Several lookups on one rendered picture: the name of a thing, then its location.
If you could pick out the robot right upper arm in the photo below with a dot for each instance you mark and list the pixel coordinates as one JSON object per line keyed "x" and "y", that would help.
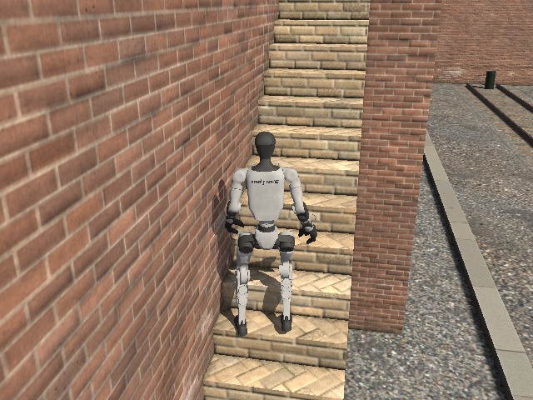
{"x": 292, "y": 176}

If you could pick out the robot left upper arm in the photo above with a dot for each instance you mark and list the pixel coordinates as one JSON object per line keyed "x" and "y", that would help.
{"x": 239, "y": 176}

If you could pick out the robot left hand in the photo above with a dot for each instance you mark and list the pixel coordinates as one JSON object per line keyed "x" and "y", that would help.
{"x": 229, "y": 227}

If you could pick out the right robot shin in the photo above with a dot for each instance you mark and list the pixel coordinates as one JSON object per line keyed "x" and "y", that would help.
{"x": 286, "y": 292}

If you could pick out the right robot thigh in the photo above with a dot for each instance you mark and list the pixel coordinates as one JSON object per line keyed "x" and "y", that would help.
{"x": 286, "y": 243}

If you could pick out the robot left forearm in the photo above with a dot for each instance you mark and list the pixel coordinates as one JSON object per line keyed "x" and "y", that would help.
{"x": 231, "y": 216}

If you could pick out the robot right forearm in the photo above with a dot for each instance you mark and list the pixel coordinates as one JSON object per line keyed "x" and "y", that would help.
{"x": 305, "y": 219}

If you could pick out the robot right hand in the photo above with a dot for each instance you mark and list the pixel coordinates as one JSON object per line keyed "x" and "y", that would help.
{"x": 312, "y": 233}

